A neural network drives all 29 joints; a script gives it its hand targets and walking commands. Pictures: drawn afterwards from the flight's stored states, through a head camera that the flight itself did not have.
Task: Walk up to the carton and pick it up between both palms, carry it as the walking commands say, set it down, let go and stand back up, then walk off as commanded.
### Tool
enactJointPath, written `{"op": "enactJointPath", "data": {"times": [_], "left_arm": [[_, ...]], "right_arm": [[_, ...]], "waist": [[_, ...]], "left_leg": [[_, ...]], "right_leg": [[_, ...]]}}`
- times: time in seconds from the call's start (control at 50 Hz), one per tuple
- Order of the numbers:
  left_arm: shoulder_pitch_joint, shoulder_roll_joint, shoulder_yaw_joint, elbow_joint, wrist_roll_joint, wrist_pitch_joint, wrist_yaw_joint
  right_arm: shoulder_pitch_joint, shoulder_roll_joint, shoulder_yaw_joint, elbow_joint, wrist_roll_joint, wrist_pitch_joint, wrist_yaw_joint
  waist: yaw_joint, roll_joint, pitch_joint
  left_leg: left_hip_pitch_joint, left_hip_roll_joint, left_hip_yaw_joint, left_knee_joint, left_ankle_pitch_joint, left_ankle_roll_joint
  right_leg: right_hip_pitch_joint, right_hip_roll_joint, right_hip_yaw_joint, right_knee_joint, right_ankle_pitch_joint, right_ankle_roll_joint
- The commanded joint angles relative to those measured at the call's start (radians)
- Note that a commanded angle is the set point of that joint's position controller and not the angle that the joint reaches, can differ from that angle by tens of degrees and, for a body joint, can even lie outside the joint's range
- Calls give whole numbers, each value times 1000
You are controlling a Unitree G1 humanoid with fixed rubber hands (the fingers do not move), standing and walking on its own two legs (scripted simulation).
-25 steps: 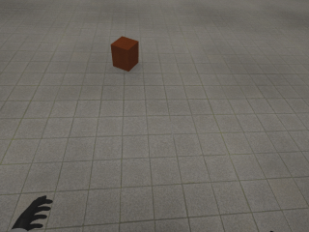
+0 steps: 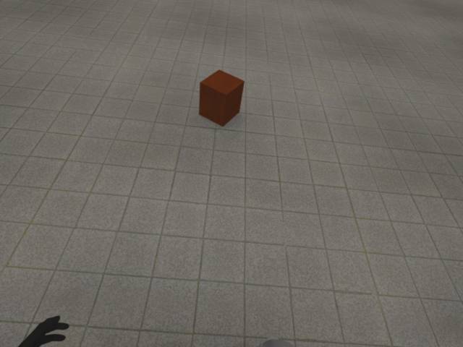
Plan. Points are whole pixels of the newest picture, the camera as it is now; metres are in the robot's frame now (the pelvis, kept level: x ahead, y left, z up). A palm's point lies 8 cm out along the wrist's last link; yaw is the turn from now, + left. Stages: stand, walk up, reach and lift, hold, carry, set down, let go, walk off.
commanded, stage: walk up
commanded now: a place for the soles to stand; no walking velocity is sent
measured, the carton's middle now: (221, 98) +1.67 +0.03 -0.64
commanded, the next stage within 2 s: none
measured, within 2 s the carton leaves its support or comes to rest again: neither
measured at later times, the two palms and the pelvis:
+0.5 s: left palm (56, 263) +0.28 +0.34 -0.10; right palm (366, 247) +0.35 -0.30 -0.07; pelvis +0.20 +0.01 -0.02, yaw +4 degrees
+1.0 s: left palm (106, 175) +0.50 +0.31 -0.09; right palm (357, 193) +0.51 -0.33 -0.08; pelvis +0.40 -0.02 -0.01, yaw +4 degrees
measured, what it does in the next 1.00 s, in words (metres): walks ahead: right foot, then left foot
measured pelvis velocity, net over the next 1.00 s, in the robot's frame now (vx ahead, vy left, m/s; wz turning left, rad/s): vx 0.40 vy -0.02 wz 0.07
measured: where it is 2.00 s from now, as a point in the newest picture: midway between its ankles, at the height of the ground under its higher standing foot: (217, 243)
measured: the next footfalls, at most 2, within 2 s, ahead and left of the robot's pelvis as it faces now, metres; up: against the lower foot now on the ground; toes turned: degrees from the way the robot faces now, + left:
right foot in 0.14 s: +0.21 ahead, -0.15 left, +0.00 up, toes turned -4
left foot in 0.48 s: +0.30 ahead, +0.11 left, +0.00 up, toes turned +6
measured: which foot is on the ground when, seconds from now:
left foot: down 0.00-0.16, up 0.18-0.46, down 0.48-0.90, up 0.92-1.00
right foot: up 0.00-0.12, down 0.14-0.48, up 0.50-0.88, down 0.90-1.00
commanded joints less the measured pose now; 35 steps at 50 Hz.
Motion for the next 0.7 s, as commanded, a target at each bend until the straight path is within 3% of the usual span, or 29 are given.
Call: {"op": "enactJointPath", "data": {"times": [0.0, 0.02, 0.04, 0.06, 0.08, 0.1, 0.12, 0.14, 0.16, 0.2, 0.22, 0.24, 0.26, 0.34, 0.36, 0.38, 0.4, 0.42, 0.44, 0.46, 0.48, 0.5, 0.52, 0.54, 0.56, 0.58, 0.62, 0.66, 0.68], "left_arm": [[-222, 134, 19, -120, 9, -14, -7], [-243, 120, 24, -120, 7, -18, -10], [-216, 135, 33, -121, 12, -18, -10], [-138, 120, 31, -93, 5, -29, -6], [-60, 132, 44, -65, 8, -36, -6], [102, 181, 61, -27, 9, -39, 7], [219, 270, 96, -20, 23, -46, 19], [231, 314, 112, -31, 10, -46, 32], [198, 305, 108, -32, 11, -44, 34], [122, 265, 89, -35, 10, -40, 33], [75, 237, 87, -50, 6, -46, 30], [56, 243, 83, -47, 4, -49, 25], [22, 269, 88, -64, 7, -45, 21], [30, 268, 100, -77, 8, -54, 0], [29, 267, 92, -83, 13, -55, 0], [32, 268, 100, -88, 17, -51, -5], [13, 291, 99, -74, 19, -41, -5], [-24, 278, 91, -92, 20, -37, -4], [-33, 228, 80, -109, 15, -29, -4], [-11, 98, 44, -129, 2, -32, -3], [-52, 145, 60, -132, -2, -27, 11], [-71, 210, 68, -122, 14, -22, 15], [-43, 177, 53, -95, 6, -30, 13], [-85, 159, 49, -127, -7, -29, 15], [-109, 146, 43, -138, -6, -19, 18], [-92, 134, 28, -147, -8, -17, 8], [-108, 138, 38, -142, 2, 2, 6], [-157, 108, 23, -141, 8, 8, 2], [-219, 117, 17, -153, 6, 7, 3]], "right_arm": [[73, -267, -85, 65, -1, -26, -13], [24, -274, -83, 59, -3, -26, -12], [3, -279, -83, 45, -2, -23, -7], [-19, -280, -80, 30, -14, -18, -9], [-24, -264, -74, 23, 1, -16, -6], [-66, -244, -70, 16, 1, -19, -9], [-57, -180, -45, -19, 15, -31, -6], [-56, -170, -31, -28, 15, -42, -8], [-123, -249, -49, -31, -5, -39, -11], [-179, -232, -34, -8, -10, -22, 7], [-185, -232, -40, 3, -5, -21, 16], [-147, -224, -45, -2, -9, -15, 23], [-148, -226, -49, 20, 0, -12, 32], [-160, -225, -56, 39, -24, -16, 55], [-161, -230, -56, 51, -24, -19, 55], [-183, -218, -57, 44, -29, -24, 56], [-169, -210, -56, 60, -26, -29, 52], [-89, -216, -65, 78, -16, -36, 46], [29, -259, -83, 106, -17, -47, 28], [121, -374, -118, 114, -47, -56, 6], [78, -418, -118, 73, -22, -58, -8], [54, -364, -109, 56, -1, -57, -17], [69, -335, -105, 46, -6, -60, -22], [82, -304, -95, 77, -9, -59, -26], [98, -286, -81, 85, -19, -55, -33], [106, -281, -88, 83, -7, -55, -37], [121, -258, -78, 80, -4, -47, -41], [126, -275, -89, 66, -11, -45, -49], [109, -281, -88, 59, -3, -43, -49]], "waist": [[-125, 225, -4], [-110, 258, -3], [-106, 225, -40], [-56, 291, -81], [-18, 196, -147], [67, 141, -232], [137, -78, -340], [148, -188, -289], [148, -23, -233], [122, -47, -12], [74, -17, 65], [46, -51, 153], [32, -113, 183], [44, -146, 63], [41, -88, 17], [51, -143, 35], [24, -142, 54], [-28, -57, 3], [-92, 59, -99], [-155, 436, -151], [-142, 325, -74], [-128, 110, -67], [-96, 93, -71], [-95, 110, -74], [-113, 99, -113], [-111, 161, -119], [-129, 223, -162], [-126, 200, -168], [-129, 212, -104]], "left_leg": [[324, 179, -280, -246, 622, 49], [308, 174, -244, -237, 605, 75], [301, 206, -269, -204, 615, 77], [296, 188, -232, -123, 673, 88], [208, 152, -145, 0, 681, 57], [35, 127, -100, 185, 635, 5], [-269, 62, -72, 473, 389, -29], [-557, -63, -37, 604, -86, -56], [-606, 28, -127, 627, -131, -5], [-583, 88, -113, 599, -69, 7], [-539, 109, -131, 524, -26, -13], [-485, 129, -116, 449, 9, -34], [-415, 119, -94, 363, 6, -49], [-303, 101, -26, 171, 28, -49], [-286, 107, -12, 146, 56, -40], [-282, 98, 14, 110, 48, -49], [-225, 83, 35, 34, 84, -45], [-112, 71, 35, -56, 86, -29], [129, 49, -43, -113, -1, -34], [403, 242, -458, -265, -226, 32], [406, 392, -832, -415, -278, 115], [420, 392, -737, -310, -119, 138], [438, 354, -593, -232, 283, 68], [434, 310, -502, -181, 604, 33], [480, 295, -452, -138, 756, 44], [440, 243, -285, -132, 827, 5], [534, 211, -321, -149, 816, -21], [498, 262, -323, -148, 692, 44], [444, 234, -293, -176, 672, 82]], "right_leg": [[-136, 33, -48, -273, 104, 7], [-76, 36, -57, -339, 144, 5], [-1, 44, -41, -381, 120, 6], [67, 60, -51, -424, 140, -10], [278, 87, -71, -531, 178, -35], [557, 7, 36, -513, 196, -99], [864, -224, 330, -543, 46, -179], [986, -405, 632, -597, -50, -309], [886, -400, 637, -623, -242, -297], [596, -338, 474, -687, -386, -279], [480, -329, 431, -739, -347, -262], [347, -287, 335, -778, -317, -217], [246, -265, 289, -803, -309, -215], [327, -251, 224, -740, -239, -233], [348, -259, 184, -694, -203, -222], [353, -223, 146, -661, -176, -214], [323, -234, 127, -606, -136, -208], [303, -210, 65, -495, -168, -174], [192, -143, 31, -219, -75, -123], [-139, -7, -51, 143, -9, -51], [-314, 91, 36, 271, -124, -11], [-319, 17, 117, 262, -63, -13], [-296, 11, 134, 222, -5, -17], [-289, 22, 125, 195, 0, -9], [-314, 22, 114, 195, -17, -1], [-254, 21, 60, 71, 14, -8], [-257, 58, 47, 43, 3, 5], [-246, 21, 19, -67, 2, 2], [-250, 12, -9, -115, 18, 7]]}}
